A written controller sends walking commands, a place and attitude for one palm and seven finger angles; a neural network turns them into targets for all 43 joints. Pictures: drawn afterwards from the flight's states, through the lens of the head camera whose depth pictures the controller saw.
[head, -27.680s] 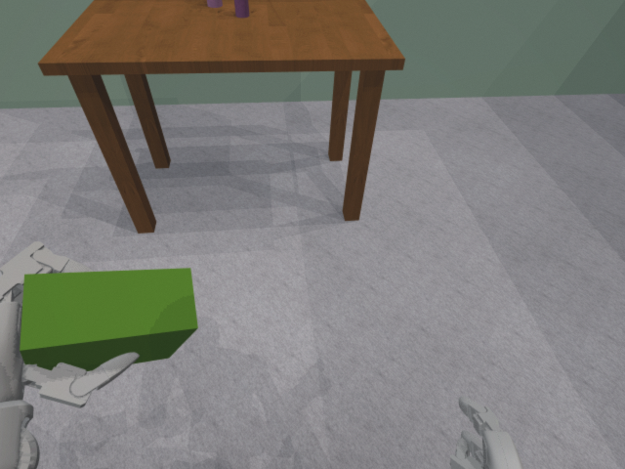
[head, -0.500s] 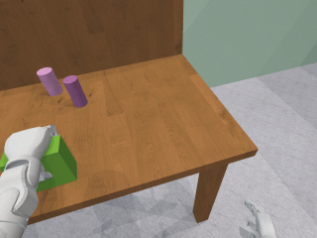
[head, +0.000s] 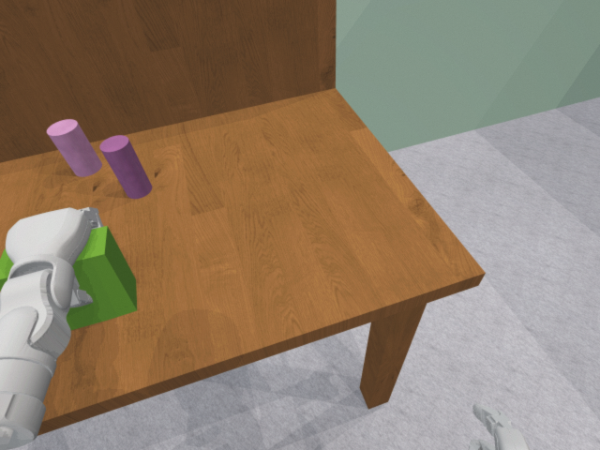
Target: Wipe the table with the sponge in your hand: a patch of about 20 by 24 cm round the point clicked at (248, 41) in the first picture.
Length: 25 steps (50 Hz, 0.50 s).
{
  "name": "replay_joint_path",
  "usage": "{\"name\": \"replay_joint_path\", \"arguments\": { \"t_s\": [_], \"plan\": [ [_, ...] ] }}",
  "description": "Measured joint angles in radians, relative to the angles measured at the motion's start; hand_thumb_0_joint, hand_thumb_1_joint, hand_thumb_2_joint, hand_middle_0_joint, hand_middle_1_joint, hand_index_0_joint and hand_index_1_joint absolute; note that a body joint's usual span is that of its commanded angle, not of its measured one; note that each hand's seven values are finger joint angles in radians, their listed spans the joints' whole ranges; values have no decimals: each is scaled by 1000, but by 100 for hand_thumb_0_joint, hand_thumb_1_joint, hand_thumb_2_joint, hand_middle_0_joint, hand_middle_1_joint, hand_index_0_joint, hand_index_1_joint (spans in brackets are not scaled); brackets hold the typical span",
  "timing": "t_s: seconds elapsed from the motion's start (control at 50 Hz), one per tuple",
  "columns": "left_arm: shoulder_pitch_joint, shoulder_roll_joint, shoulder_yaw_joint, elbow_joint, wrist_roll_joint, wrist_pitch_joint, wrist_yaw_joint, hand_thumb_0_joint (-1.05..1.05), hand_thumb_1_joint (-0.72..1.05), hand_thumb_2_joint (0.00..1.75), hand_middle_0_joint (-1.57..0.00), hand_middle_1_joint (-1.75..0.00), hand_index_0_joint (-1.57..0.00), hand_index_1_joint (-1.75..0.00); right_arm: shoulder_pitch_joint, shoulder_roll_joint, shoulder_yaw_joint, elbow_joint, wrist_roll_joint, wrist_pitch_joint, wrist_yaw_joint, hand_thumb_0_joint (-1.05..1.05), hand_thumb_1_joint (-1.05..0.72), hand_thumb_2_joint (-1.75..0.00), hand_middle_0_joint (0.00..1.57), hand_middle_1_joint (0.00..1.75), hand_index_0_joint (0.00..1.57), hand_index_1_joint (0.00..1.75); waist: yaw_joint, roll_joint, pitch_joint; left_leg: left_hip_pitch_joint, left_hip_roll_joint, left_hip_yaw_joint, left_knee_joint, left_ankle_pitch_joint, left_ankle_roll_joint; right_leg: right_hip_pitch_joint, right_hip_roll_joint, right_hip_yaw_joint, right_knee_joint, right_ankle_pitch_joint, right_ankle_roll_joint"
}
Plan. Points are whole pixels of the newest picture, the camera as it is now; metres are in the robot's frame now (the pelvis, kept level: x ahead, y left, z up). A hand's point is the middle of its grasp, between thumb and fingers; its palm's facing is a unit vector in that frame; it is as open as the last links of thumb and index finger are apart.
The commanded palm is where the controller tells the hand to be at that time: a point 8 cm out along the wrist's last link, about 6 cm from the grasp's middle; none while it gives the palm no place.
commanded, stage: wipe forward along the first lane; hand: left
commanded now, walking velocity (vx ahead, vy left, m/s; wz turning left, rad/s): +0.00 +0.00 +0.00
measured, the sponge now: (82, 292) +0.30 +0.37 +0.03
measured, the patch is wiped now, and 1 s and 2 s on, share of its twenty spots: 0.25 0.45 0.55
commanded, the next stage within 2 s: slide across to the middle lane in 0.60 s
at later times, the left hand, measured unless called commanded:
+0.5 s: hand (76, 235) +0.36 +0.38 +0.09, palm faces -0.09 +0.01 -1.00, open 10.1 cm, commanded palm +0.34 +0.37 +0.12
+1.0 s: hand (100, 209) +0.41 +0.36 +0.10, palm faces -0.05 -0.01 -1.00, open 10.1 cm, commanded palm +0.38 +0.35 +0.15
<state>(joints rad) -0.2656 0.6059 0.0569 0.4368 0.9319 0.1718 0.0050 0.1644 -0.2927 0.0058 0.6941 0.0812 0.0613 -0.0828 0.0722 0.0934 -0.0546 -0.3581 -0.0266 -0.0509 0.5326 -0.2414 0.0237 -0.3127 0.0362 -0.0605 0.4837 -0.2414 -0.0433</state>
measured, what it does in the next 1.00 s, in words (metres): stands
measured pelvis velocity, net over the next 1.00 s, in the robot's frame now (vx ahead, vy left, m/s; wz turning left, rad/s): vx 0.03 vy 0.03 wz -0.01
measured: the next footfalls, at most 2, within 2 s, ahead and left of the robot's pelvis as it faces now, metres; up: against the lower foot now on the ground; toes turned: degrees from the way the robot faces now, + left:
none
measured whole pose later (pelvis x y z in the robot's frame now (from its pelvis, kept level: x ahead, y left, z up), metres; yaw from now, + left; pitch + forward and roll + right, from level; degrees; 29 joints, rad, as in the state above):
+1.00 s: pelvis +0.03 +0.03 +0.00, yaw +0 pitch +8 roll -2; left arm -0.50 0.61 0.01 0.61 0.96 0.12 0.03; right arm 0.23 -0.28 -0.01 0.69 0.08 0.11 -0.06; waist 0.03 0.07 -0.08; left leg -0.39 -0.05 -0.04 0.52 -0.27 0.06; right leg -0.33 0.01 -0.04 0.43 -0.24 -0.01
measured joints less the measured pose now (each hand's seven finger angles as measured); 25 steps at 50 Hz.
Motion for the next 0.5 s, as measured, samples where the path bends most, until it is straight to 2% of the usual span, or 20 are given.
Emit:
{"name": "replay_joint_path", "arguments": {
  "t_s": [0.14, 0.36, 0.5],
  "plan": [
    [-85, 24, 7, 96, 16, -21, -20, 1, -51, 104, -74, -133, -75, -133, 4, 0, 3, -8, 1, 9, 2, 1, -90, -90, 21, 30, 20, 30, -14, -10, -2, -18, 1, 1, 3, -3, 2, -14, 1, 1, -5, 1, 2],
    [-120, 43, 27, 145, 27, -63, -17, 1, -51, 104, -74, -133, -75, -133, 32, -10, -10, -11, -2, 31, 11, 1, -90, -90, 21, 30, 20, 30, -22, -13, -12, -35, -3, 11, 6, -15, 14, -28, -2, 12, -14, -1, 13],
    [-118, 39, 30, 144, 29, -68, -1, 1, -51, 105, -74, -133, -75, -133, 41, -8, -17, -8, -1, 43, 20, 1, -90, -90, 21, 30, 20, 30, -22, -13, -22, -42, -8, 17, 6, -20, 22, -33, -7, 18, -20, -2, 22]
  ]
}}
